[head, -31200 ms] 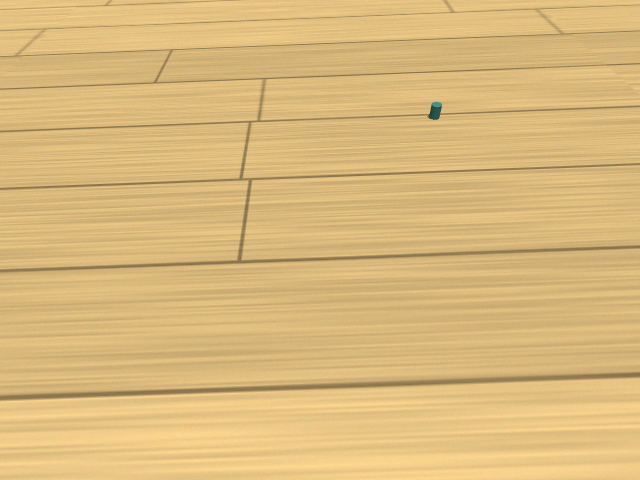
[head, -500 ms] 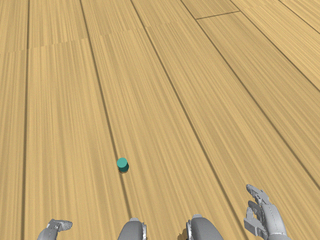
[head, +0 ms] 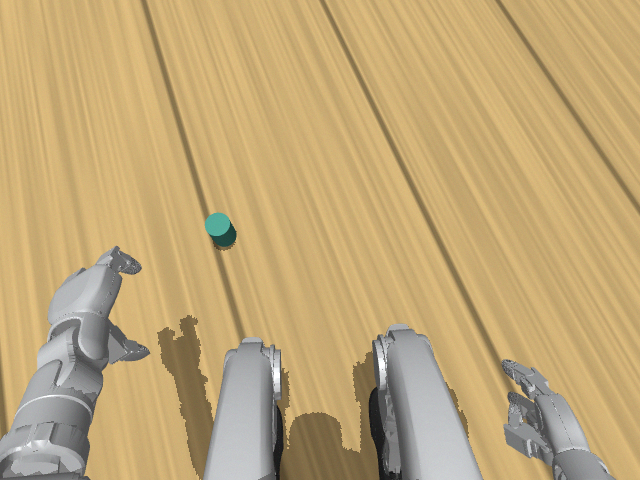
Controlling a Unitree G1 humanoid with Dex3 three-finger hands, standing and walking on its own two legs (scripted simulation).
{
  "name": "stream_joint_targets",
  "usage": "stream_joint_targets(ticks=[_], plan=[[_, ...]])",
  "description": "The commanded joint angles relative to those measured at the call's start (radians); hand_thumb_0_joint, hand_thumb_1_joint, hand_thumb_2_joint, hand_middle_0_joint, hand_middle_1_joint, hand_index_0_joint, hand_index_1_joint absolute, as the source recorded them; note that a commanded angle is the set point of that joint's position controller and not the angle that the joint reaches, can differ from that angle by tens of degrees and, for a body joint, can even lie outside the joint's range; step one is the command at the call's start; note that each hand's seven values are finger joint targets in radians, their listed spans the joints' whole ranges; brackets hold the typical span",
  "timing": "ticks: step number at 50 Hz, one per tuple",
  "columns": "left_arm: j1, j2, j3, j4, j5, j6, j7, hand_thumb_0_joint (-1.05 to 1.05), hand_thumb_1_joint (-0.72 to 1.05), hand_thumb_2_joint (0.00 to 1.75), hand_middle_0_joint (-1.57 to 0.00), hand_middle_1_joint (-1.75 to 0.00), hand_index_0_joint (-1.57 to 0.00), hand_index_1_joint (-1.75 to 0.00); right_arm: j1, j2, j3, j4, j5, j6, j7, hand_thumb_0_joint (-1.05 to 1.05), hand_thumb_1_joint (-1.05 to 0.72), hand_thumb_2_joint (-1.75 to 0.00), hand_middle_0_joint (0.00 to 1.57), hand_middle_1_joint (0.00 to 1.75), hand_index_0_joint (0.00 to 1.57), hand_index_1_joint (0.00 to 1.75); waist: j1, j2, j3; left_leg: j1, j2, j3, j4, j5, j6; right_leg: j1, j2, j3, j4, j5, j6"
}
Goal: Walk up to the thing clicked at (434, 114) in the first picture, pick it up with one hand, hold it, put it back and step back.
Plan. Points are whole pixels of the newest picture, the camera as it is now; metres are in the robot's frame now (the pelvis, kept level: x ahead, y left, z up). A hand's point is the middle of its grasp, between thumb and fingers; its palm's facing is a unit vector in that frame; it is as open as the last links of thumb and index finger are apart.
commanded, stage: rise first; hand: left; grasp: from above
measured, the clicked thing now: (221, 230) +0.58 +0.22 -0.47
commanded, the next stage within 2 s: none
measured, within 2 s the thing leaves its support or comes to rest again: neither
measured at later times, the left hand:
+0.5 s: hand (151, 258) +0.45 +0.29 -0.25, palm faces -0.46 -0.04 -0.89, open 12.6 cm
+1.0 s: hand (167, 239) +0.50 +0.29 -0.30, palm faces -0.45 +0.00 -0.89, open 12.9 cm
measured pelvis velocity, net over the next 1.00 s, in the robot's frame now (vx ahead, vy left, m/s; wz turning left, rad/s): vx -0.02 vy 0.02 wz -0.11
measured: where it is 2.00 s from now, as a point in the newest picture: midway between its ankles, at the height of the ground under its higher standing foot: (328, 467)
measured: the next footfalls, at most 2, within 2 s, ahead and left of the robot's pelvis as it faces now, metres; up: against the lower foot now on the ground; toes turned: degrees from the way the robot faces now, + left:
none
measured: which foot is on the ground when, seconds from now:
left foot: down 0.00-1.00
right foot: down 0.00-1.00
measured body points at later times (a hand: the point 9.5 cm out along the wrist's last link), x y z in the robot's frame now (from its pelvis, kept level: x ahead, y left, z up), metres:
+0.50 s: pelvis -0.03 +0.01 -0.12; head +0.20 +0.05 +0.26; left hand +0.47 +0.29 -0.20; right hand -0.01 -0.28 -0.22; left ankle +0.05 +0.13 -0.47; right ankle +0.07 -0.13 -0.47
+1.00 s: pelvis -0.02 +0.02 -0.14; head +0.25 +0.07 +0.21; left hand +0.52 +0.28 -0.25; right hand -0.02 -0.26 -0.23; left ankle +0.05 +0.13 -0.47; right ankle +0.07 -0.13 -0.47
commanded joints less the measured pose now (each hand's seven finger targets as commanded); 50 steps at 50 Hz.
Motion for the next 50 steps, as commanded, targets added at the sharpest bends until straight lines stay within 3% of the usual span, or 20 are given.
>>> stream_joint_targets(ticks=[1, 2, 4, 7, 14, 20, 24, 28, 31, 33, 37, 42, 43, 45, 48, 50], plan=[[-0.358, 0.343, 0.072, -0.027, 0.097, -0.085, 0.039, 0.0, -0.35, 0.85, -0.22, -0.97, -0.23, -0.96, 0.166, -0.166, -0.068, -0.043, -0.009, -0.007, 0.007, 0.0, -0.88, -0.9, 0.2, 0.3, 0.2, 0.3, -0.035, 0.032, -0.61, 0.222, -0.02, 0.064, -0.104, 0.278, 0.057, 0.348, 0.011, -0.025, -0.146, 0.275, -0.045], [-0.398, 0.339, 0.056, 0.012, 0.125, -0.098, 0.041, 0.0, -0.36, 0.86, -0.23, -0.95, -0.24, -0.94, 0.175, -0.166, -0.069, -0.037, -0.013, 0.001, 0.009, 0.0, -0.89, -0.9, 0.2, 0.3, 0.2, 0.3, -0.043, 0.037, -0.613, 0.211, -0.019, 0.065, -0.084, 0.263, 0.057, 0.314, 0.013, -0.029, -0.133, 0.253, -0.045], [-0.463, 0.388, 0.074, 0.082, 0.161, -0.125, 0.049, 0.0, -0.33, 0.85, -0.21, -0.96, -0.23, -0.95, 0.189, -0.176, -0.068, -0.029, -0.018, 0.016, 0.011, 0.0, -0.87, -0.9, 0.2, 0.3, 0.2, 0.3, -0.053, 0.03, -0.601, 0.173, -0.02, 0.062, -0.06, 0.21, 0.059, 0.265, 0.014, -0.042, -0.118, 0.188, -0.044], [-0.573, 0.431, 0.066, 0.132, 0.222, -0.161, 0.063, 0.0, -0.3, 0.84, -0.23, -0.92, -0.25, -0.91, 0.202, -0.176, -0.059, -0.028, -0.03, 0.041, 0.019, 0.0, -0.87, -0.89, 0.2, 0.3, 0.2, 0.3, -0.069, 0.038, -0.613, 0.115, -0.023, 0.063, -0.02, 0.15, 0.063, 0.223, 0.018, -0.054, -0.085, 0.123, -0.043], [-0.727, 0.538, 0.083, 0.269, 0.346, -0.209, 0.117, 0.0, -0.27, 0.81, -0.27, -0.84, -0.28, -0.83, 0.22, -0.188, -0.034, -0.01, -0.053, 0.106, 0.034, 0.0, -0.88, -0.9, 0.2, 0.3, 0.2, 0.3, -0.106, 0.125, -0.578, 0.08, -0.026, 0.041, 0.027, 0.093, 0.057, 0.075, 0.021, -0.093, 0.012, 0.058, -0.051], [-0.825, 0.58, 0.073, 0.359, 0.453, -0.227, 0.172, 0.0, -0.25, 0.79, -0.31, -0.76, -0.31, -0.76, 0.247, -0.202, -0.016, 0.014, -0.076, 0.154, 0.048, 0.0, -0.9, -0.9, 0.2, 0.3, 0.2, 0.3, -0.15, 0.2, -0.547, 0.056, -0.029, 0.031, 0.09, 0.116, 0.058, -0.037, 0.018, -0.112, 0.086, 0.093, -0.055], [-0.885, 0.603, 0.063, 0.383, 0.505, -0.235, 0.191, 0.0, -0.29, 0.82, -0.29, -0.76, -0.29, -0.76, 0.265, -0.212, -0.002, 0.023, -0.097, 0.171, 0.058, 0.0, -0.91, -0.9, 0.2, 0.3, 0.2, 0.3, -0.17, 0.249, -0.564, 0.068, -0.029, 0.023, 0.115, 0.141, 0.053, -0.07, 0.018, -0.123, 0.126, 0.119, -0.058], [-0.938, 0.636, 0.065, 0.374, 0.535, -0.246, 0.202, 0.0, -0.28, 0.8, -0.31, -0.76, -0.3, -0.76, 0.289, -0.226, 0.008, 0.029, -0.114, 0.186, 0.066, 0.0, -0.91, -0.91, 0.2, 0.3, 0.2, 0.3, -0.194, 0.282, -0.578, 0.093, -0.026, 0.005, 0.14, 0.19, 0.047, -0.097, 0.014, -0.132, 0.158, 0.158, -0.057], [-0.944, 0.616, 0.043, 0.413, 0.546, -0.245, 0.201, 0.0, -0.27, 0.79, -0.31, -0.76, -0.31, -0.76, 0.293, -0.231, 0.022, 0.029, -0.124, 0.194, 0.068, 0.0, -0.91, -0.91, 0.2, 0.3, 0.2, 0.3, -0.219, 0.298, -0.549, 0.093, -0.022, -0.006, 0.154, 0.191, 0.044, -0.132, 0.011, -0.138, 0.167, 0.16, -0.054], [-0.969, 0.65, 0.055, 0.413, 0.552, -0.241, 0.206, 0.0, -0.29, 0.81, -0.3, -0.77, -0.3, -0.77, 0.298, -0.239, 0.024, 0.027, -0.127, 0.198, 0.068, 0.0, -0.91, -0.91, 0.2, 0.3, 0.2, 0.3, -0.217, 0.311, -0.563, 0.097, -0.021, -0.004, 0.162, 0.182, 0.045, -0.139, 0.012, -0.139, 0.169, 0.156, -0.054], [-1.012, 0.658, 0.055, 0.411, 0.55, -0.23, 0.219, 0.0, -0.31, 0.82, -0.28, -0.8, -0.28, -0.8, 0.314, -0.242, 0.041, 0.024, -0.132, 0.203, 0.074, 0.0, -0.91, -0.91, 0.2, 0.3, 0.2, 0.3, -0.244, 0.326, -0.582, 0.096, -0.017, -0.007, 0.185, 0.225, 0.046, -0.121, 0.018, -0.148, 0.182, 0.203, -0.052], [-1.027, 0.662, 0.046, 0.449, 0.555, -0.212, 0.226, 0.0, -0.33, 0.83, -0.28, -0.79, -0.28, -0.79, 0.318, -0.247, 0.063, 0.018, -0.138, 0.205, 0.079, 0.0, -0.91, -0.91, 0.2, 0.3, 0.2, 0.3, -0.262, 0.347, -0.547, 0.071, -0.012, -0.01, 0.194, 0.235, 0.046, -0.125, 0.018, -0.151, 0.192, 0.217, -0.05], [-1.012, 0.671, 0.047, 0.465, 0.552, -0.206, 0.224, 0.0, -0.33, 0.83, -0.28, -0.79, -0.27, -0.79, 0.314, -0.252, 0.064, 0.018, -0.132, 0.205, 0.078, 0.0, -0.91, -0.91, 0.2, 0.3, 0.2, 0.3, -0.254, 0.352, -0.535, 0.081, -0.01, -0.016, 0.191, 0.238, 0.042, -0.147, 0.016, -0.151, 0.195, 0.215, -0.051], [-1.024, 0.652, 0.034, 0.45, 0.552, -0.205, 0.219, 0.0, -0.36, 0.85, -0.26, -0.81, -0.25, -0.82, 0.328, -0.254, 0.074, 0.012, -0.138, 0.208, 0.084, 0.0, -0.92, -0.91, 0.2, 0.3, 0.2, 0.3, -0.279, 0.374, -0.543, 0.115, -0.006, -0.026, 0.201, 0.283, 0.038, -0.15, 0.017, -0.157, 0.2, 0.237, -0.05], [-1.024, 0.68, 0.045, 0.456, 0.544, -0.197, 0.219, 0.0, -0.36, 0.85, -0.25, -0.81, -0.25, -0.82, 0.327, -0.261, 0.076, 0.003, -0.131, 0.212, 0.085, 0.0, -0.92, -0.91, 0.2, 0.3, 0.2, 0.3, -0.264, 0.383, -0.556, 0.104, -0.006, -0.022, 0.207, 0.296, 0.037, -0.135, 0.019, -0.153, 0.205, 0.251, -0.051], [-1.042, 0.705, 0.055, 0.434, 0.544, -0.197, 0.216, 0.0, -0.37, 0.86, -0.24, -0.83, -0.24, -0.84, 0.337, -0.262, 0.084, 0.001, -0.136, 0.216, 0.088, 0.0, -0.91, -0.91, 0.2, 0.3, 0.2, 0.3, -0.276, 0.384, -0.561, 0.101, -0.004, -0.024, 0.22, 0.31, 0.039, -0.12, 0.021, -0.156, 0.207, 0.265, -0.049]])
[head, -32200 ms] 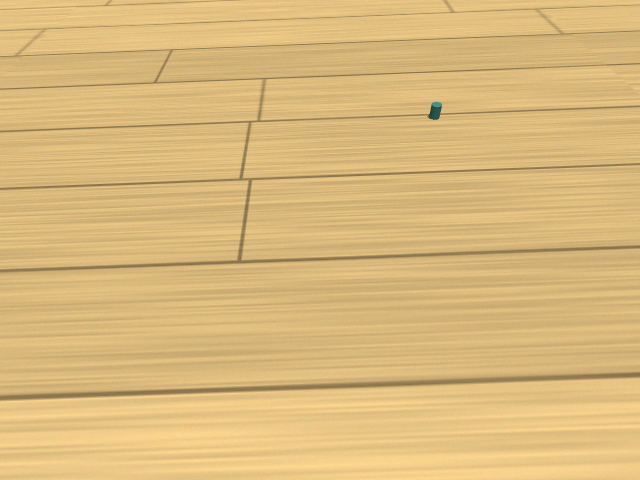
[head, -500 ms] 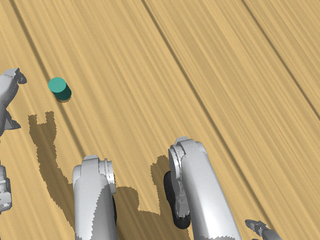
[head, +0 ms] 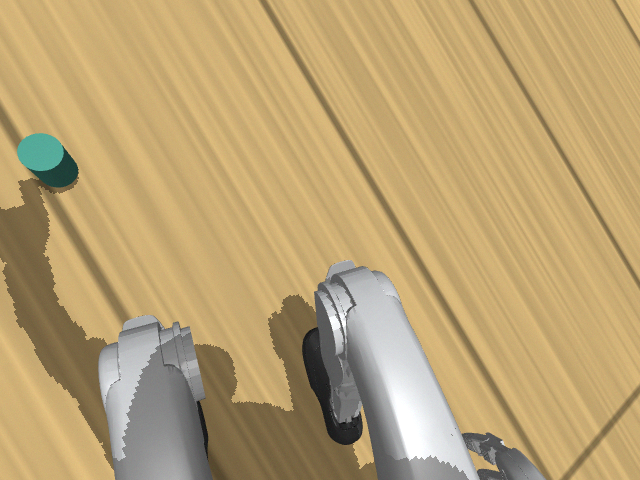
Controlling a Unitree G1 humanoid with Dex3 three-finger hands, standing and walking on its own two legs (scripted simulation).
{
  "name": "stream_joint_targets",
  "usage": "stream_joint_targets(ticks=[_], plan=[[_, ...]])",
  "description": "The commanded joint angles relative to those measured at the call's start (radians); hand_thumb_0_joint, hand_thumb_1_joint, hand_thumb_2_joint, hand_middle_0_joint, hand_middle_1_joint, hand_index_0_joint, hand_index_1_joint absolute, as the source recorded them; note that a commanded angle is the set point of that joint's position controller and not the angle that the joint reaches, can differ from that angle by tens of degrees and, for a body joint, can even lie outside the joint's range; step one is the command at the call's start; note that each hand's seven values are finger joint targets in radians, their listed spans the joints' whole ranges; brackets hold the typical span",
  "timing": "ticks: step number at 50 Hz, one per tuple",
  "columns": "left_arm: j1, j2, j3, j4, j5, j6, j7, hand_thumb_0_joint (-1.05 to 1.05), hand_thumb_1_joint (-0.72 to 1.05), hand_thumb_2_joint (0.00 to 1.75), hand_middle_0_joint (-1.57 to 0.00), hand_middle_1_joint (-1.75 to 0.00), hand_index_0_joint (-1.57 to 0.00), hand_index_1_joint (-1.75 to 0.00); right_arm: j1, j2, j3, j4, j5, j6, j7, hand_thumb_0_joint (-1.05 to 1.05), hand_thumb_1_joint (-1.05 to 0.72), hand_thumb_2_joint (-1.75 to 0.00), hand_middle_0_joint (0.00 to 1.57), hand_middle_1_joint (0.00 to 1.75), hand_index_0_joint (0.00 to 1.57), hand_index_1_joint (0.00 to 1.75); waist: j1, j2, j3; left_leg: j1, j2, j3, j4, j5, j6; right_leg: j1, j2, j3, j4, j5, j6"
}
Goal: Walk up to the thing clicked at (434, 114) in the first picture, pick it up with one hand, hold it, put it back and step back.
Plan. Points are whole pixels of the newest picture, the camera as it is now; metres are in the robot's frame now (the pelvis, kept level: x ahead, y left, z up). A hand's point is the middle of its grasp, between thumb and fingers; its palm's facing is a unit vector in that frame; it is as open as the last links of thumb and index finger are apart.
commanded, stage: rise first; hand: left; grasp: from above
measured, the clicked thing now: (50, 161) +0.58 +0.27 -0.32
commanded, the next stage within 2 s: none
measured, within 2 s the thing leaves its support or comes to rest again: neither
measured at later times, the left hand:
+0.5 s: hand out of the picture +0.52 +0.31 -0.18, palm faces -0.45 -0.06 -0.89, open 13.4 cm
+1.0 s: hand out of the picture +0.53 +0.30 -0.19, palm faces -0.45 -0.05 -0.89, open 13.1 cm
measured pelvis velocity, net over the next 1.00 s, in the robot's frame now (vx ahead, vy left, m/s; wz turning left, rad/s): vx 0.00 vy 0.00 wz -0.04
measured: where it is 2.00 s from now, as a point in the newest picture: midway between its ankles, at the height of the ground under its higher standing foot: (267, 437)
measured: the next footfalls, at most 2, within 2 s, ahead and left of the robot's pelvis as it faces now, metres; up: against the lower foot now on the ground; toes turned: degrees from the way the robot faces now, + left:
none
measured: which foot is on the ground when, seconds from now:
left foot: down 0.00-1.00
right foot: down 0.00-1.00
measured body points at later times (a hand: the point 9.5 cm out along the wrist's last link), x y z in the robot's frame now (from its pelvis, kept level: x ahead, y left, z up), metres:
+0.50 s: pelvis +0.00 +0.00 -0.01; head +0.27 +0.08 +0.33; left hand +0.54 +0.31 -0.13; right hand +0.01 -0.27 -0.09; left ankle +0.06 +0.12 -0.33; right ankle +0.11 -0.14 -0.33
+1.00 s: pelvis +0.00 +0.00 -0.02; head +0.27 +0.08 +0.32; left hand +0.55 +0.30 -0.14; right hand +0.01 -0.27 -0.10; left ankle +0.06 +0.12 -0.33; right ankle +0.11 -0.14 -0.33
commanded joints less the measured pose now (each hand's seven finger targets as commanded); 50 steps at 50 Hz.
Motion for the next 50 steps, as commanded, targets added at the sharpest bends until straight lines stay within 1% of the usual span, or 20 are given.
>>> stream_joint_targets(ticks=[1, 3, 8, 10, 13, 14, 19, 21, 24, 26, 29, 31, 32, 34, 38, 39, 45, 46, 48, 50], plan=[[-0.338, 0.277, 0.027, -0.145, -0.016, 0.002, 0.033, 0.0, -0.38, 0.87, -0.23, -0.84, -0.23, -0.84, 0.255, -0.276, -0.072, 0.004, -0.004, 0.013, -0.013, 0.0, -0.91, -0.91, 0.2, 0.3, 0.2, 0.3, -0.026, 0.394, -0.701, 0.573, 0.019, 0.065, -0.249, 0.307, 0.021, 0.344, 0.014, -0.099, -0.174, 0.258, -0.087], [-0.326, 0.268, 0.024, -0.131, -0.028, 0.002, 0.034, 0.0, -0.38, 0.87, -0.24, -0.83, -0.23, -0.84, 0.256, -0.279, -0.064, -0.003, -0.002, 0.013, -0.011, 0.0, -0.91, -0.91, 0.2, 0.3, 0.2, 0.3, -0.036, 0.38, -0.67, 0.565, 0.02, 0.055, -0.25, 0.296, 0.02, 0.328, 0.011, -0.102, -0.171, 0.248, -0.086], [-0.364, 0.31, 0.033, -0.127, -0.03, 0.008, 0.036, 0.0, -0.41, 0.89, -0.21, -0.86, -0.21, -0.86, 0.252, -0.289, -0.054, -0.013, -0.001, 0.013, -0.011, 0.0, -0.91, -0.9, 0.2, 0.3, 0.2, 0.3, -0.039, 0.39, -0.662, 0.518, 0.019, 0.066, -0.239, 0.25, 0.026, 0.34, 0.017, -0.101, -0.167, 0.234, -0.087], [-0.343, 0.295, 0.018, -0.112, -0.023, 0.01, 0.033, 0.0, -0.42, 0.9, -0.2, -0.88, -0.2, -0.88, 0.254, -0.286, -0.043, -0.014, -0.002, 0.015, -0.011, 0.0, -0.91, -0.9, 0.2, 0.3, 0.2, 0.3, -0.042, 0.4, -0.658, 0.527, 0.019, 0.065, -0.238, 0.254, 0.024, 0.336, 0.02, -0.106, -0.166, 0.235, -0.087], [-0.353, 0.32, 0.027, -0.127, -0.034, 0.015, 0.029, 0.0, -0.48, 0.95, -0.21, -0.84, -0.18, -0.87, 0.257, -0.292, -0.042, -0.017, 0.002, 0.014, -0.012, 0.0, -0.92, -0.9, 0.2, 0.3, 0.2, 0.3, -0.045, 0.404, -0.668, 0.544, 0.023, 0.061, -0.223, 0.285, 0.023, 0.338, 0.02, -0.106, -0.159, 0.254, -0.087], [-0.361, 0.301, 0.012, -0.126, -0.03, 0.019, 0.024, 0.0, -0.43, 0.9, -0.2, -0.89, -0.2, -0.9, 0.262, -0.289, -0.037, -0.016, -0.002, 0.016, -0.01, 0.0, -0.92, -0.91, 0.2, 0.3, 0.2, 0.3, -0.057, 0.4, -0.681, 0.54, 0.021, 0.07, -0.209, 0.302, 0.029, 0.366, 0.024, -0.105, -0.165, 0.278, -0.083], [-0.376, 0.337, 0.023, -0.136, -0.036, 0.02, 0.017, 0.0, -0.41, 0.88, -0.2, -0.88, -0.2, -0.88, 0.258, -0.3, -0.034, -0.019, 0.003, 0.023, -0.013, 0.0, -0.91, -0.9, 0.2, 0.3, 0.2, 0.3, -0.055, 0.417, -0.673, 0.518, 0.023, 0.062, -0.216, 0.276, 0.025, 0.349, 0.023, -0.111, -0.152, 0.258, -0.086], [-0.379, 0.318, 0.007, -0.129, -0.039, 0.019, 0.012, 0.0, -0.41, 0.88, -0.21, -0.87, -0.21, -0.87, 0.255, -0.299, -0.031, -0.023, 0.007, 0.027, -0.013, 0.0, -0.91, -0.9, 0.2, 0.3, 0.2, 0.3, -0.062, 0.4, -0.659, 0.5, 0.023, 0.06, -0.215, 0.257, 0.026, 0.34, 0.027, -0.114, -0.151, 0.244, -0.087], [-0.377, 0.341, 0.02, -0.134, -0.043, 0.024, 0.016, 0.0, -0.4, 0.87, -0.22, -0.87, -0.21, -0.87, 0.25, -0.301, -0.028, -0.028, 0.008, 0.028, -0.014, 0.0, -0.91, -0.9, 0.2, 0.3, 0.2, 0.3, -0.053, 0.405, -0.658, 0.503, 0.024, 0.06, -0.214, 0.255, 0.027, 0.342, 0.028, -0.116, -0.149, 0.244, -0.087], [-0.395, 0.325, 0.003, -0.15, -0.04, 0.02, 0.011, 0.0, -0.4, 0.87, -0.22, -0.87, -0.22, -0.87, 0.246, -0.295, -0.021, -0.033, 0.008, 0.03, -0.011, 0.0, -0.91, -0.9, 0.2, 0.3, 0.2, 0.3, -0.069, 0.435, -0.661, 0.504, 0.024, 0.06, -0.211, 0.255, 0.024, 0.341, 0.03, -0.117, -0.141, 0.245, -0.089], [-0.392, 0.332, 0.003, -0.132, -0.038, 0.023, 0.013, 0.0, -0.39, 0.87, -0.22, -0.86, -0.22, -0.87, 0.246, -0.299, -0.018, -0.029, 0.013, 0.033, -0.015, 0.0, -0.91, -0.9, 0.2, 0.3, 0.2, 0.3, -0.064, 0.407, -0.657, 0.482, 0.022, 0.066, -0.202, 0.253, 0.03, 0.35, 0.033, -0.117, -0.147, 0.25, -0.087], [-0.385, 0.326, 0.003, -0.118, -0.039, 0.028, 0.013, 0.0, -0.38, 0.86, -0.23, -0.86, -0.23, -0.86, 0.253, -0.303, -0.018, -0.029, 0.012, 0.031, -0.014, 0.0, -0.91, -0.9, 0.2, 0.3, 0.2, 0.3, -0.079, 0.416, -0.634, 0.502, 0.026, 0.049, -0.211, 0.266, 0.022, 0.322, 0.025, -0.122, -0.135, 0.255, -0.086], [-0.4, 0.308, -0.013, -0.134, -0.041, 0.028, 0.009, 0.0, -0.39, 0.86, -0.22, -0.87, -0.22, -0.87, 0.238, -0.3, -0.018, -0.033, 0.013, 0.032, -0.014, 0.0, -0.91, -0.9, 0.2, 0.3, 0.2, 0.3, -0.077, 0.431, -0.647, 0.513, 0.027, 0.048, -0.208, 0.269, 0.021, 0.312, 0.03, -0.124, -0.13, 0.256, -0.091], [-0.407, 0.325, -0.008, -0.134, -0.034, 0.028, 0.01, 0.0, -0.38, 0.86, -0.23, -0.86, -0.23, -0.86, 0.242, -0.303, -0.016, -0.034, 0.015, 0.035, -0.016, 0.0, -0.91, -0.9, 0.2, 0.3, 0.2, 0.3, -0.078, 0.429, -0.659, 0.505, 0.025, 0.054, -0.199, 0.272, 0.025, 0.329, 0.032, -0.123, -0.135, 0.262, -0.088], [-0.411, 0.314, -0.017, -0.113, -0.038, 0.035, 0.011, 0.0, -0.36, 0.84, -0.25, -0.85, -0.25, -0.85, 0.241, -0.299, -0.011, -0.034, 0.016, 0.034, -0.015, 0.0, -0.91, -0.9, 0.2, 0.3, 0.2, 0.3, -0.08, 0.427, -0.621, 0.481, 0.024, 0.053, -0.203, 0.262, 0.024, 0.314, 0.032, -0.124, -0.128, 0.255, -0.091], [-0.418, 0.304, -0.021, -0.119, -0.037, 0.035, 0.007, 0.0, -0.37, 0.85, -0.25, -0.85, -0.24, -0.85, 0.239, -0.3, -0.012, -0.036, 0.015, 0.033, -0.014, 0.0, -0.91, -0.9, 0.2, 0.3, 0.2, 0.3, -0.091, 0.437, -0.614, 0.487, 0.026, 0.047, -0.207, 0.248, 0.022, 0.298, 0.03, -0.127, -0.127, 0.243, -0.091], [-0.437, 0.319, -0.023, -0.121, -0.036, 0.033, 0.009, 0.0, -0.37, 0.85, -0.25, -0.85, -0.24, -0.85, 0.232, -0.304, -0.005, -0.045, 0.016, 0.037, -0.015, 0.0, -0.91, -0.9, 0.2, 0.3, 0.2, 0.3, -0.089, 0.429, -0.634, 0.466, 0.024, 0.05, -0.197, 0.237, 0.026, 0.31, 0.034, -0.129, -0.125, 0.24, -0.09], [-0.447, 0.319, -0.02, -0.133, -0.037, 0.031, 0.011, 0.0, -0.36, 0.85, -0.27, -0.82, -0.26, -0.83, 0.237, -0.306, -0.006, -0.044, 0.015, 0.038, -0.016, 0.0, -0.91, -0.9, 0.2, 0.3, 0.2, 0.3, -0.098, 0.426, -0.649, 0.476, 0.024, 0.05, -0.191, 0.25, 0.025, 0.318, 0.031, -0.128, -0.126, 0.252, -0.088], [-0.423, 0.304, -0.033, -0.099, -0.034, 0.036, 0.01, 0.0, -0.35, 0.84, -0.27, -0.83, -0.26, -0.83, 0.233, -0.303, -0.001, -0.046, 0.014, 0.033, -0.015, 0.0, -0.91, -0.9, 0.2, 0.3, 0.2, 0.3, -0.1, 0.408, -0.613, 0.454, 0.024, 0.05, -0.188, 0.231, 0.028, 0.307, 0.035, -0.13, -0.126, 0.239, -0.089], [-0.427, 0.322, -0.024, -0.106, -0.029, 0.04, 0.016, 0.0, -0.34, 0.83, -0.28, -0.81, -0.27, -0.81, 0.237, -0.306, 0.0, -0.048, 0.016, 0.033, -0.016, 0.0, -0.91, -0.9, 0.2, 0.3, 0.2, 0.3, -0.093, 0.442, -0.624, 0.478, 0.025, 0.049, -0.195, 0.246, 0.023, 0.307, 0.033, -0.129, -0.121, 0.249, -0.091]])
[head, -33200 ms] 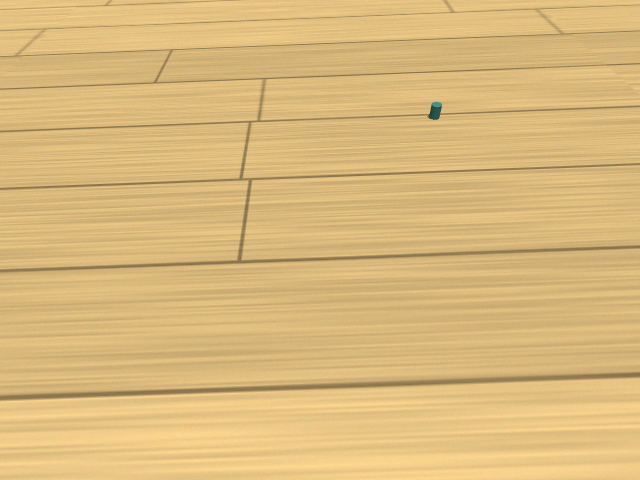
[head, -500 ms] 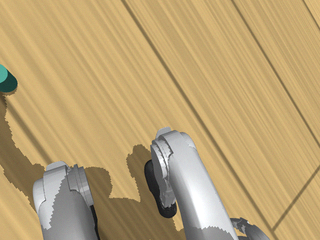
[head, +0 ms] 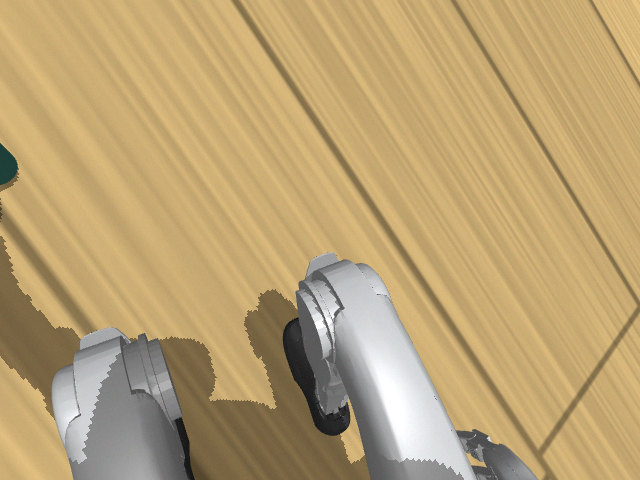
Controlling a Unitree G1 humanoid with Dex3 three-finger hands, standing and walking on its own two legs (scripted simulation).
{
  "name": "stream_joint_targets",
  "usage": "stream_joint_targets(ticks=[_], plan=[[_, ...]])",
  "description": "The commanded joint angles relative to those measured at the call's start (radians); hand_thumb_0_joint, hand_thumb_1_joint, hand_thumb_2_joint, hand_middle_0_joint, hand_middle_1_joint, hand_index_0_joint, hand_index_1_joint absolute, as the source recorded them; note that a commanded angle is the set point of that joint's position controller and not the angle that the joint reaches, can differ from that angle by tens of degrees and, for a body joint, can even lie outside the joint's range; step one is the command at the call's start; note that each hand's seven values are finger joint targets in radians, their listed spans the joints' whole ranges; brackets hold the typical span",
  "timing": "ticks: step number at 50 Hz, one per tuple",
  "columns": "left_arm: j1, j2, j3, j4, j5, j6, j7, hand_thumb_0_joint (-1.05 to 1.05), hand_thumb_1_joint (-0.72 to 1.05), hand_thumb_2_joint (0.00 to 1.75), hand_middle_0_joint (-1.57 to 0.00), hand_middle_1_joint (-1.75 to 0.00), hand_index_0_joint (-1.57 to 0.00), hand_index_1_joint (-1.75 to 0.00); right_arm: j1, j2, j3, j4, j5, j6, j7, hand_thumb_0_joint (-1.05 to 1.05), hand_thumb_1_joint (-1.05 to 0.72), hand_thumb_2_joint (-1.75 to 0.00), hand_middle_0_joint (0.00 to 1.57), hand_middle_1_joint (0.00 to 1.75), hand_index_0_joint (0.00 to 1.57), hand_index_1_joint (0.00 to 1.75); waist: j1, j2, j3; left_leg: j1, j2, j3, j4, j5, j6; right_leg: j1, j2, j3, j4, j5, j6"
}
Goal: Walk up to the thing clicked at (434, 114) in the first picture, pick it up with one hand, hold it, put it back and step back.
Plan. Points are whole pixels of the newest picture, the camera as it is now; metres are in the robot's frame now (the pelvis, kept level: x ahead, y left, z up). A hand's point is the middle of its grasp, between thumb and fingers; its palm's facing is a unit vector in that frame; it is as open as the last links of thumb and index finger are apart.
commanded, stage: rise first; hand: left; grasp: from above
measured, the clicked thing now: out of the picture +0.57 +0.29 -0.30
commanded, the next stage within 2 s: none
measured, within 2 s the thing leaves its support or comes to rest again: neither
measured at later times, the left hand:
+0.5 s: hand out of the picture +0.53 +0.32 -0.17, palm faces -0.44 -0.07 -0.90, open 12.8 cm
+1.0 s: hand out of the picture +0.52 +0.33 -0.17, palm faces -0.44 -0.07 -0.89, open 12.5 cm
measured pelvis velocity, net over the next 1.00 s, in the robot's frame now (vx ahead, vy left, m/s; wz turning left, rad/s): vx -0.01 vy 0.00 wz -0.02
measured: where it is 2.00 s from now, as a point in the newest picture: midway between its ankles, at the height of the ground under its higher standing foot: (252, 436)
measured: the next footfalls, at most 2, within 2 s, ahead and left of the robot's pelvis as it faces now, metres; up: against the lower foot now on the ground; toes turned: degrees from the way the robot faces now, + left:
none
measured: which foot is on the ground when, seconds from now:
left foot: down 0.00-1.00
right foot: down 0.00-1.00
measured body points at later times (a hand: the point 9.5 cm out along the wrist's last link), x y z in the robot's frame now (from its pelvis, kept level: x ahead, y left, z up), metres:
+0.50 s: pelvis +0.00 +0.00 +0.00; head +0.28 +0.09 +0.34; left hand +0.54 +0.32 -0.12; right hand +0.02 -0.27 -0.07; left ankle +0.06 +0.12 -0.30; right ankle +0.12 -0.13 -0.30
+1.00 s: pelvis -0.01 +0.00 -0.01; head +0.27 +0.10 +0.34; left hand +0.54 +0.33 -0.12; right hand +0.02 -0.27 -0.07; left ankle +0.06 +0.12 -0.30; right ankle +0.12 -0.13 -0.30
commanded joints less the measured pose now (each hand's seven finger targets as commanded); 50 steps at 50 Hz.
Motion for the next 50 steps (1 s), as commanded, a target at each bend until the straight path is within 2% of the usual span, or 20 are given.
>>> stream_joint_targets(ticks=[1, 4, 7, 10, 11, 14, 16, 19, 20, 23, 27, 31, 35, 38, 42, 44, 46, 47, 49, 50], plan=[[-0.325, 0.243, 0.026, -0.15, -0.013, 0.004, 0.043, 0.0, -0.34, 0.83, -0.28, -0.81, -0.27, -0.81, 0.23, -0.288, -0.088, 0.012, -0.002, 0.002, -0.018, 0.0, -0.91, -0.9, 0.2, 0.3, 0.2, 0.3, -0.028, 0.457, -0.685, 0.555, 0.022, 0.068, -0.269, 0.243, 0.013, 0.356, 0.016, -0.113, -0.168, 0.228, -0.095], [-0.343, 0.235, 0.02, -0.171, -0.014, 0.008, 0.042, 0.0, -0.34, 0.84, -0.28, -0.81, -0.27, -0.82, 0.237, -0.285, -0.084, 0.012, -0.003, 0.004, -0.015, 0.0, -0.91, -0.9, 0.2, 0.3, 0.2, 0.3, -0.04, 0.461, -0.709, 0.563, 0.02, 0.072, -0.259, 0.268, 0.016, 0.377, 0.019, -0.113, -0.168, 0.249, -0.095], [-0.325, 0.245, 0.023, -0.151, -0.016, 0.013, 0.04, 0.0, -0.34, 0.84, -0.28, -0.79, -0.27, -0.8, 0.229, -0.291, -0.082, 0.008, -0.002, 0.003, -0.015, 0.0, -0.91, -0.9, 0.2, 0.3, 0.2, 0.3, -0.034, 0.462, -0.689, 0.547, 0.021, 0.068, -0.261, 0.254, 0.014, 0.364, 0.017, -0.115, -0.164, 0.236, -0.097], [-0.318, 0.246, 0.026, -0.151, -0.016, 0.015, 0.045, 0.0, -0.34, 0.83, -0.29, -0.79, -0.28, -0.8, 0.234, -0.29, -0.078, 0.004, -0.004, 0.002, -0.015, 0.0, -0.91, -0.9, 0.2, 0.3, 0.2, 0.3, -0.044, 0.451, -0.674, 0.548, 0.022, 0.065, -0.257, 0.26, 0.014, 0.367, 0.017, -0.117, -0.165, 0.239, -0.096], [-0.343, 0.256, 0.028, -0.173, -0.015, 0.014, 0.047, 0.0, -0.33, 0.82, -0.29, -0.79, -0.28, -0.8, 0.235, -0.29, -0.075, 0.005, -0.005, 0.002, -0.016, 0.0, -0.91, -0.9, 0.2, 0.3, 0.2, 0.3, -0.04, 0.462, -0.707, 0.555, 0.022, 0.07, -0.254, 0.269, 0.016, 0.381, 0.021, -0.115, -0.164, 0.248, -0.095], [-0.329, 0.27, 0.03, -0.144, -0.016, 0.016, 0.05, 0.0, -0.32, 0.82, -0.3, -0.78, -0.29, -0.79, 0.228, -0.293, -0.069, 0.0, -0.004, 0.0, -0.013, 0.0, -0.91, -0.9, 0.2, 0.3, 0.2, 0.3, -0.039, 0.447, -0.681, 0.514, 0.02, 0.071, -0.253, 0.235, 0.019, 0.382, 0.023, -0.118, -0.162, 0.224, -0.096], [-0.323, 0.249, 0.024, -0.132, -0.015, 0.019, 0.049, 0.0, -0.33, 0.83, -0.3, -0.77, -0.29, -0.79, 0.236, -0.291, -0.067, 0.004, -0.007, -0.002, -0.015, 0.0, -0.91, -0.9, 0.2, 0.3, 0.2, 0.3, -0.056, 0.442, -0.655, 0.527, 0.022, 0.07, -0.249, 0.236, 0.018, 0.368, 0.02, -0.118, -0.171, 0.223, -0.095], [-0.361, 0.28, 0.037, -0.194, -0.014, 0.016, 0.044, 0.0, -0.33, 0.82, -0.31, -0.77, -0.29, -0.78, 0.238, -0.298, -0.07, -0.002, -0.007, -0.004, -0.013, 0.0, -0.91, -0.9, 0.2, 0.3, 0.2, 0.3, -0.048, 0.496, -0.691, 0.561, 0.023, 0.068, -0.26, 0.254, 0.012, 0.375, 0.017, -0.119, -0.165, 0.234, -0.097], [-0.339, 0.277, 0.037, -0.171, -0.014, 0.021, 0.042, 0.0, -0.33, 0.83, -0.3, -0.77, -0.29, -0.78, 0.236, -0.308, -0.075, -0.004, -0.007, -0.003, -0.016, 0.0, -0.91, -0.9, 0.2, 0.3, 0.2, 0.3, -0.041, 0.475, -0.68, 0.561, 0.023, 0.066, -0.251, 0.26, 0.011, 0.36, 0.015, -0.119, -0.166, 0.235, -0.1], [-0.352, 0.27, 0.028, -0.19, -0.023, 0.018, 0.04, 0.0, -0.31, 0.81, -0.31, -0.77, -0.3, -0.78, 0.233, -0.294, -0.064, -0.003, -0.007, 0.001, -0.015, 0.0, -0.91, -0.9, 0.2, 0.3, 0.2, 0.3, -0.048, 0.465, -0.72, 0.54, 0.023, 0.075, -0.242, 0.274, 0.018, 0.412, 0.023, -0.118, -0.167, 0.256, -0.094], [-0.322, 0.273, 0.025, -0.166, -0.016, 0.026, 0.028, 0.0, -0.31, 0.81, -0.32, -0.75, -0.31, -0.77, 0.233, -0.3, -0.068, -0.004, -0.006, 0.006, -0.016, 0.0, -0.91, -0.9, 0.2, 0.3, 0.2, 0.3, -0.039, 0.481, -0.688, 0.546, 0.023, 0.067, -0.255, 0.264, 0.011, 0.368, 0.021, -0.124, -0.161, 0.235, -0.1], [-0.319, 0.254, 0.018, -0.16, -0.02, 0.024, 0.012, 0.0, -0.31, 0.81, -0.33, -0.74, -0.31, -0.76, 0.234, -0.31, -0.066, -0.016, -0.007, 0.01, -0.018, 0.0, -0.91, -0.9, 0.2, 0.3, 0.2, 0.3, -0.059, 0.421, -0.63, 0.494, 0.019, 0.066, -0.24, 0.244, 0.017, 0.363, 0.019, -0.125, -0.176, 0.217, -0.103], [-0.335, 0.29, 0.027, -0.199, -0.025, 0.011, 0.009, 0.0, -0.28, 0.79, -0.34, -0.74, -0.33, -0.75, 0.221, -0.307, -0.059, -0.024, -0.007, 0.011, -0.022, 0.0, -0.91, -0.9, 0.2, 0.3, 0.2, 0.3, -0.04, 0.456, -0.685, 0.524, 0.023, 0.068, -0.244, 0.245, 0.015, 0.383, 0.023, -0.123, -0.169, 0.216, -0.102], [-0.361, 0.28, 0.027, -0.213, -0.021, 0.007, 0.012, 0.0, -0.28, 0.79, -0.35, -0.72, -0.34, -0.74, 0.228, -0.315, -0.065, -0.021, -0.01, 0.012, -0.023, 0.0, -0.91, -0.9, 0.2, 0.3, 0.2, 0.3, -0.053, 0.471, -0.674, 0.546, 0.023, 0.059, -0.249, 0.251, 0.009, 0.354, 0.017, -0.128, -0.169, 0.221, -0.102], [-0.345, 0.268, 0.019, -0.204, -0.015, 0.009, 0.009, 0.0, -0.29, 0.8, -0.35, -0.72, -0.33, -0.74, 0.226, -0.314, -0.067, -0.02, -0.01, 0.015, -0.023, 0.0, -0.91, -0.9, 0.2, 0.3, 0.2, 0.3, -0.043, 0.497, -0.668, 0.575, 0.025, 0.051, -0.262, 0.257, 0.002, 0.322, 0.015, -0.129, -0.161, 0.22, -0.106], [-0.329, 0.245, 0.009, -0.186, -0.02, 0.012, 0.006, 0.0, -0.28, 0.79, -0.35, -0.72, -0.33, -0.74, 0.229, -0.309, -0.064, -0.025, -0.013, 0.012, -0.021, 0.0, -0.9, -0.9, 0.2, 0.3, 0.2, 0.3, -0.06, 0.476, -0.651, 0.568, 0.025, 0.054, -0.248, 0.265, 0.007, 0.33, 0.017, -0.13, -0.166, 0.226, -0.104], [-0.331, 0.256, 0.011, -0.186, -0.016, 0.012, 0.006, 0.0, -0.27, 0.78, -0.36, -0.71, -0.34, -0.73, 0.235, -0.315, -0.062, -0.021, -0.014, 0.013, -0.02, 0.0, -0.9, -0.9, 0.2, 0.3, 0.2, 0.3, -0.063, 0.475, -0.643, 0.55, 0.023, 0.054, -0.244, 0.28, 0.006, 0.342, 0.015, -0.13, -0.164, 0.236, -0.105], [-0.352, 0.285, 0.026, -0.221, -0.02, 0.011, 0.008, 0.0, -0.26, 0.78, -0.36, -0.7, -0.35, -0.72, 0.232, -0.318, -0.061, -0.025, -0.013, 0.014, -0.021, 0.0, -0.9, -0.9, 0.2, 0.3, 0.2, 0.3, -0.053, 0.487, -0.676, 0.57, 0.024, 0.053, -0.249, 0.296, 0.004, 0.355, 0.013, -0.129, -0.166, 0.249, -0.103], [-0.355, 0.282, 0.018, -0.218, -0.015, 0.011, 0.01, 0.0, -0.26, 0.78, -0.37, -0.7, -0.35, -0.72, 0.225, -0.31, -0.058, -0.025, -0.012, 0.016, -0.021, 0.0, -0.9, -0.9, 0.2, 0.3, 0.2, 0.3, -0.046, 0.506, -0.71, 0.592, 0.026, 0.057, -0.247, 0.298, 0.008, 0.355, 0.02, -0.127, -0.16, 0.251, -0.102], [-0.346, 0.272, 0.019, -0.193, -0.017, 0.011, 0.013, 0.0, -0.25, 0.77, -0.37, -0.71, -0.36, -0.73, 0.226, -0.32, -0.061, -0.027, -0.013, 0.016, -0.023, 0.0, -0.9, -0.9, 0.2, 0.3, 0.2, 0.3, -0.055, 0.498, -0.68, 0.578, 0.024, 0.052, -0.25, 0.289, 0.004, 0.337, 0.015, -0.132, -0.159, 0.243, -0.105]])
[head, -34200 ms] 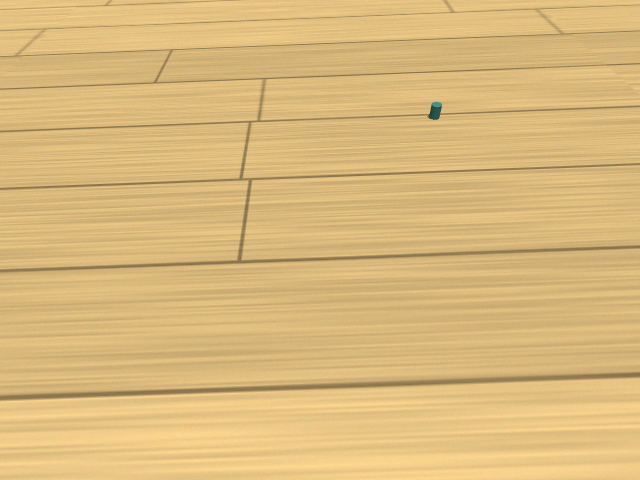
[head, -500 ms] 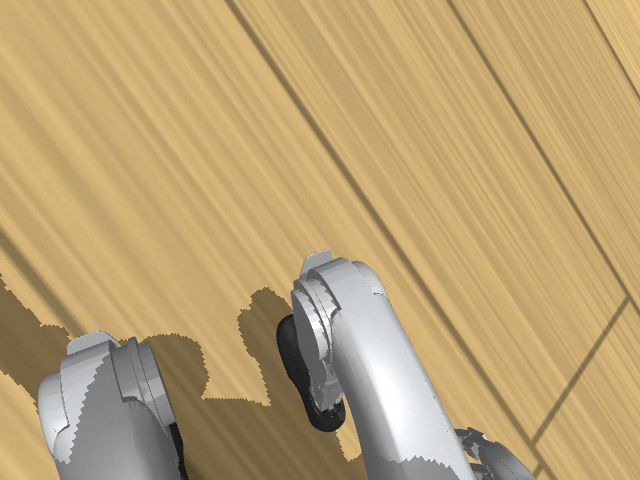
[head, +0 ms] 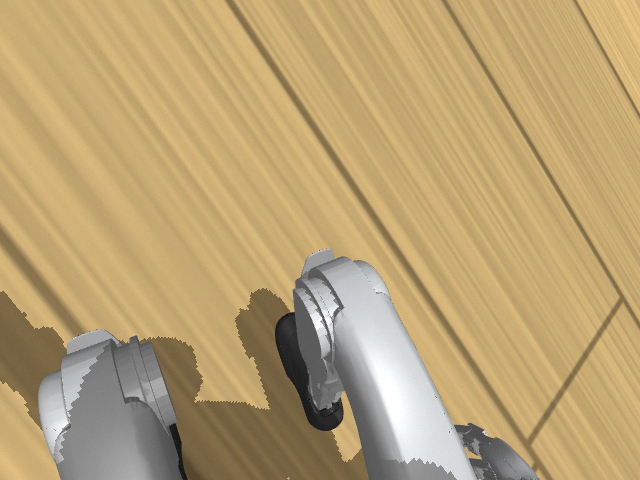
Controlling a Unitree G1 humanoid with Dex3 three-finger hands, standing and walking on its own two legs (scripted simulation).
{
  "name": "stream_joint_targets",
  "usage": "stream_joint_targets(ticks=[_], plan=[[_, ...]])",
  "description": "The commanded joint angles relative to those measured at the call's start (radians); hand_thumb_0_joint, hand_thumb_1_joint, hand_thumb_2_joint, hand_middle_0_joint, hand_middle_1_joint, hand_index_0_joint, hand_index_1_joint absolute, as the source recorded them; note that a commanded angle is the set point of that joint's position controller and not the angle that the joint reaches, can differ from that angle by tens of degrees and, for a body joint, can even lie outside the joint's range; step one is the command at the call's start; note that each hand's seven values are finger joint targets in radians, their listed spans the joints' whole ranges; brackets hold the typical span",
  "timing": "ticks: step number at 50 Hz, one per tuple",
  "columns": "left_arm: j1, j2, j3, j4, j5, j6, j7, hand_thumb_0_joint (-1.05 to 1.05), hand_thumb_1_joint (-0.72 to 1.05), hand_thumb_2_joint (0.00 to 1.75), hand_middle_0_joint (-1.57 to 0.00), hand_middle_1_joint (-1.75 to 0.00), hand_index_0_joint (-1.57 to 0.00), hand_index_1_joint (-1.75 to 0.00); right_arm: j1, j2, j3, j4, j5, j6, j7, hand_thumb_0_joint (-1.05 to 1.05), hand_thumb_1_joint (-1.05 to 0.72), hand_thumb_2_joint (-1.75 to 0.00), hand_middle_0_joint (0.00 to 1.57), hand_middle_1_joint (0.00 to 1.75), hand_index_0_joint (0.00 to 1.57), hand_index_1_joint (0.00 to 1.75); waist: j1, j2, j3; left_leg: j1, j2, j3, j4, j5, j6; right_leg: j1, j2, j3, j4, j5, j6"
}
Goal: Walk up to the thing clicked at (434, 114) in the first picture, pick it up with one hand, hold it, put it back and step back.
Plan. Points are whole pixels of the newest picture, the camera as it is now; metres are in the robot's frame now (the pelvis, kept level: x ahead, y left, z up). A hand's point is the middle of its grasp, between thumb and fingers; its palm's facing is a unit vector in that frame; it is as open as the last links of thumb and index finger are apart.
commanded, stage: rise first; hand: left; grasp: from above
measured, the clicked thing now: out of the picture +0.57 +0.29 -0.29
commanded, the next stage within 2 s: none
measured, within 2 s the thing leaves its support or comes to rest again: neither
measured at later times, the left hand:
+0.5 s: hand out of the picture +0.53 +0.34 -0.17, palm faces -0.44 -0.08 -0.90, open 12.4 cm
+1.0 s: hand out of the picture +0.53 +0.34 -0.18, palm faces -0.43 -0.08 -0.90, open 12.1 cm
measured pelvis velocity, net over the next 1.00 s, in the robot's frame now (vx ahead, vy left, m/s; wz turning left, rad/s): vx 0.00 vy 0.00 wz -0.02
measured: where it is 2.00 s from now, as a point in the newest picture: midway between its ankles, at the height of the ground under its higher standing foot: (245, 433)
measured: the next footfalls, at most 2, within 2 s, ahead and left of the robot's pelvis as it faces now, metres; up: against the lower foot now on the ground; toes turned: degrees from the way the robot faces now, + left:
none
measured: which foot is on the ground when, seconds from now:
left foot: down 0.00-1.00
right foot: down 0.00-1.00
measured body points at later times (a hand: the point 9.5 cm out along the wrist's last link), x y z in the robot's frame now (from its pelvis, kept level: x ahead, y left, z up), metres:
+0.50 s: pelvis +0.00 +0.00 +0.00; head +0.27 +0.11 +0.34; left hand +0.55 +0.34 -0.12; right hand +0.02 -0.26 -0.06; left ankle +0.07 +0.12 -0.30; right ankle +0.13 -0.13 -0.30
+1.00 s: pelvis +0.00 +0.00 +0.00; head +0.28 +0.11 +0.33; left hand +0.55 +0.34 -0.12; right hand +0.03 -0.27 -0.06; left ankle +0.07 +0.12 -0.30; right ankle +0.13 -0.13 -0.30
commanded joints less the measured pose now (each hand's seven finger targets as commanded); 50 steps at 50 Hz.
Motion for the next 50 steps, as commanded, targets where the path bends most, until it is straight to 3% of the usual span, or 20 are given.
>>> stream_joint_targets(ticks=[1, 2, 4, 6, 7, 8, 10, 13, 18, 20, 25, 27, 28, 38, 42, 44, 45, 46, 49, 50], plan=[[-0.332, 0.223, 0.017, -0.145, -0.013, -0.003, 0.042, 0.0, -0.25, 0.77, -0.36, -0.72, -0.35, -0.73, 0.229, -0.29, -0.088, 0.013, -0.005, 0.006, -0.015, 0.0, -0.9, -0.9, 0.2, 0.3, 0.2, 0.3, -0.047, 0.499, -0.686, 0.568, 0.027, 0.07, -0.262, 0.248, 0.003, 0.351, 0.021, -0.117, -0.166, 0.213, -0.093], [-0.347, 0.251, 0.035, -0.157, -0.01, -0.004, 0.044, 0.0, -0.27, 0.78, -0.36, -0.72, -0.35, -0.73, 0.235, -0.293, -0.088, 0.023, -0.006, 0.006, -0.017, 0.0, -0.9, -0.9, 0.2, 0.3, 0.2, 0.3, -0.049, 0.483, -0.668, 0.547, 0.027, 0.076, -0.255, 0.227, 0.006, 0.353, 0.024, -0.114, -0.17, 0.197, -0.096], [-0.357, 0.26, 0.028, -0.167, -0.006, -0.003, 0.045, 0.0, -0.25, 0.77, -0.38, -0.69, -0.36, -0.71, 0.219, -0.292, -0.082, 0.008, -0.004, 0.004, -0.019, 0.0, -0.9, -0.9, 0.2, 0.3, 0.2, 0.3, -0.035, 0.485, -0.691, 0.534, 0.025, 0.084, -0.257, 0.216, 0.009, 0.369, 0.025, -0.11, -0.175, 0.192, -0.095], [-0.325, 0.239, 0.021, -0.12, -0.006, 0.002, 0.043, 0.0, -0.25, 0.76, -0.38, -0.69, -0.36, -0.71, 0.224, -0.296, -0.083, 0.007, -0.006, 0.001, -0.019, 0.0, -0.9, -0.9, 0.2, 0.3, 0.2, 0.3, -0.052, 0.47, -0.654, 0.525, 0.026, 0.08, -0.254, 0.211, 0.009, 0.355, 0.024, -0.115, -0.18, 0.185, -0.093], [-0.327, 0.26, 0.038, -0.131, -0.007, 0.001, 0.043, 0.0, -0.25, 0.77, -0.37, -0.71, -0.36, -0.72, 0.23, -0.299, -0.081, 0.011, -0.006, 0.0, -0.02, 0.0, -0.9, -0.9, 0.2, 0.3, 0.2, 0.3, -0.05, 0.453, -0.651, 0.52, 0.026, 0.077, -0.255, 0.202, 0.011, 0.36, 0.026, -0.115, -0.179, 0.176, -0.094], [-0.322, 0.239, 0.016, -0.115, -0.005, 0.002, 0.04, 0.0, -0.26, 0.78, -0.37, -0.7, -0.35, -0.72, 0.224, -0.296, -0.078, 0.006, -0.006, 0.0, -0.02, 0.0, -0.9, -0.9, 0.2, 0.3, 0.2, 0.3, -0.05, 0.454, -0.648, 0.504, 0.025, 0.079, -0.255, 0.195, 0.012, 0.361, 0.026, -0.116, -0.182, 0.173, -0.094], [-0.339, 0.272, 0.036, -0.143, -0.006, 0.001, 0.041, 0.0, -0.25, 0.77, -0.38, -0.7, -0.36, -0.71, 0.216, -0.305, -0.08, -0.002, -0.002, -0.001, -0.023, 0.0, -0.9, -0.9, 0.2, 0.3, 0.2, 0.3, -0.043, 0.462, -0.665, 0.525, 0.027, 0.07, -0.26, 0.196, 0.009, 0.351, 0.024, -0.117, -0.175, 0.172, -0.096], [-0.343, 0.256, 0.027, -0.164, -0.002, 0.003, 0.033, 0.0, -0.26, 0.77, -0.36, -0.72, -0.35, -0.73, 0.225, -0.311, -0.086, -0.003, -0.002, -0.001, -0.023, 0.0, -0.9, -0.9, 0.2, 0.3, 0.2, 0.3, -0.045, 0.519, -0.675, 0.587, 0.031, 0.05, -0.277, 0.234, -0.008, 0.309, 0.018, -0.124, -0.156, 0.19, -0.101], [-0.345, 0.265, 0.036, -0.177, -0.005, 0.005, 0.023, 0.0, -0.24, 0.76, -0.38, -0.69, -0.37, -0.71, 0.231, -0.305, -0.083, -0.007, -0.005, 0.004, -0.021, 0.0, -0.9, -0.9, 0.2, 0.3, 0.2, 0.3, -0.044, 0.518, -0.698, 0.586, 0.031, 0.058, -0.265, 0.256, -0.003, 0.339, 0.018, -0.118, -0.157, 0.206, -0.097], [-0.342, 0.242, 0.02, -0.155, -0.004, 0.004, 0.021, 0.0, -0.25, 0.76, -0.37, -0.7, -0.36, -0.72, 0.234, -0.307, -0.079, -0.005, -0.006, 0.007, -0.02, 0.0, -0.9, -0.9, 0.2, 0.3, 0.2, 0.3, -0.057, 0.515, -0.672, 0.573, 0.03, 0.051, -0.269, 0.251, -0.006, 0.327, 0.017, -0.124, -0.156, 0.203, -0.099], [-0.346, 0.232, 0.012, -0.161, -0.008, -0.003, 0.017, 0.0, -0.24, 0.77, -0.38, -0.69, -0.37, -0.71, 0.229, -0.317, -0.083, -0.004, -0.008, 0.007, -0.026, 0.0, -0.9, -0.9, 0.2, 0.3, 0.2, 0.3, -0.056, 0.506, -0.64, 0.561, 0.028, 0.051, -0.258, 0.232, -0.007, 0.292, 0.015, -0.123, -0.162, 0.189, -0.102], [-0.344, 0.243, 0.02, -0.157, -0.006, -0.007, 0.019, 0.0, -0.22, 0.76, -0.4, -0.68, -0.38, -0.7, 0.226, -0.317, -0.079, -0.01, -0.011, 0.006, -0.027, 0.0, -0.9, -0.9, 0.2, 0.3, 0.2, 0.3, -0.063, 0.488, -0.635, 0.544, 0.028, 0.056, -0.251, 0.218, -0.002, 0.311, 0.016, -0.124, -0.168, 0.178, -0.1], [-0.347, 0.275, 0.039, -0.181, -0.002, -0.01, 0.023, 0.0, -0.22, 0.76, -0.4, -0.67, -0.38, -0.69, 0.234, -0.308, -0.079, -0.002, -0.01, 0.008, -0.026, 0.0, -0.9, -0.9, 0.2, 0.3, 0.2, 0.3, -0.046, 0.505, -0.678, 0.566, 0.03, 0.061, -0.261, 0.226, -0.001, 0.341, 0.019, -0.119, -0.164, 0.184, -0.098], [-0.341, 0.251, 0.02, -0.176, -0.002, 0.0, 0.032, 0.0, -0.22, 0.75, -0.39, -0.69, -0.38, -0.7, 0.222, -0.306, -0.079, -0.005, -0.009, 0.002, -0.025, 0.0, -0.9, -0.9, 0.2, 0.3, 0.2, 0.3, -0.046, 0.504, -0.667, 0.552, 0.028, 0.067, -0.247, 0.243, 0.002, 0.331, 0.022, -0.121, -0.165, 0.201, -0.101], [-0.322, 0.288, 0.055, -0.177, -0.003, 0.004, 0.031, 0.0, -0.2, 0.73, -0.41, -0.67, -0.39, -0.69, 0.228, -0.319, -0.085, -0.013, -0.01, 0.004, -0.025, 0.0, -0.9, -0.9, 0.2, 0.3, 0.2, 0.3, -0.04, 0.493, -0.665, 0.546, 0.027, 0.063, -0.249, 0.239, -0.001, 0.336, 0.018, -0.122, -0.165, 0.189, -0.102], [-0.328, 0.255, 0.041, -0.18, -0.005, 0.004, 0.027, 0.0, -0.21, 0.74, -0.4, -0.68, -0.39, -0.7, 0.228, -0.31, -0.08, -0.017, -0.011, 0.004, -0.022, 0.0, -0.9, -0.9, 0.2, 0.3, 0.2, 0.3, -0.048, 0.505, -0.684, 0.577, 0.03, 0.058, -0.252, 0.265, -0.004, 0.337, 0.018, -0.123, -0.158, 0.206, -0.102], [-0.342, 0.286, 0.059, -0.188, -0.004, 0.003, 0.027, 0.0, -0.21, 0.74, -0.4, -0.69, -0.39, -0.71, 0.231, -0.314, -0.082, -0.008, -0.013, 0.004, -0.024, 0.0, -0.9, -0.9, 0.2, 0.3, 0.2, 0.3, -0.046, 0.504, -0.675, 0.56, 0.03, 0.066, -0.24, 0.248, 0.001, 0.337, 0.021, -0.12, -0.165, 0.194, -0.103], [-0.347, 0.261, 0.039, -0.197, -0.001, 0.002, 0.024, 0.0, -0.21, 0.74, -0.4, -0.69, -0.39, -0.7, 0.228, -0.312, -0.083, -0.024, -0.014, 0.002, -0.022, 0.0, -0.9, -0.9, 0.2, 0.3, 0.2, 0.3, -0.054, 0.509, -0.684, 0.561, 0.028, 0.067, -0.243, 0.256, -0.001, 0.349, 0.019, -0.121, -0.166, 0.204, -0.102], [-0.33, 0.286, 0.051, -0.199, 0.001, 0.003, 0.023, 0.0, -0.21, 0.74, -0.41, -0.66, -0.39, -0.68, 0.228, -0.313, -0.084, -0.014, -0.012, 0.005, -0.022, 0.0, -0.9, -0.9, 0.2, 0.3, 0.2, 0.3, -0.04, 0.518, -0.7, 0.569, 0.028, 0.069, -0.245, 0.258, -0.001, 0.354, 0.02, -0.121, -0.166, 0.203, -0.102], [-0.328, 0.263, 0.042, -0.193, -0.003, 0.001, 0.018, 0.0, -0.21, 0.74, -0.41, -0.67, -0.39, -0.69, 0.237, -0.32, -0.085, -0.023, -0.013, 0.004, -0.021, 0.0, -0.9, -0.9, 0.2, 0.3, 0.2, 0.3, -0.055, 0.509, -0.675, 0.568, 0.027, 0.063, -0.243, 0.278, -0.005, 0.347, 0.016, -0.125, -0.165, 0.215, -0.103]])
